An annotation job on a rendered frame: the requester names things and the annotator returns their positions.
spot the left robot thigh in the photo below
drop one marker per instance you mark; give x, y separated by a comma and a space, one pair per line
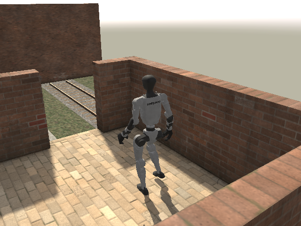
138, 143

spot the robot right hand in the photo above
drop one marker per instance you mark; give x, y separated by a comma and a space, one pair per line
167, 132

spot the right robot thigh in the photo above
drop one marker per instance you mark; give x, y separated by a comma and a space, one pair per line
150, 147

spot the left robot forearm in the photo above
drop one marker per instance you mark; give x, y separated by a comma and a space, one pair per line
129, 128

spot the robot left hand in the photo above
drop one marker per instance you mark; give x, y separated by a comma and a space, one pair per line
121, 138

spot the right robot upper arm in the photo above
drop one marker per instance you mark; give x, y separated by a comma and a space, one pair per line
166, 105

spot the right robot forearm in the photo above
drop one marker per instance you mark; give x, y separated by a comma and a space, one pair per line
169, 122

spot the robot thigh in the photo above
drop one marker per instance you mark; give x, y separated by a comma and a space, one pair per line
138, 143
150, 147

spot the left robot upper arm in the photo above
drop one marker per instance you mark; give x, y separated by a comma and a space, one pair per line
137, 102

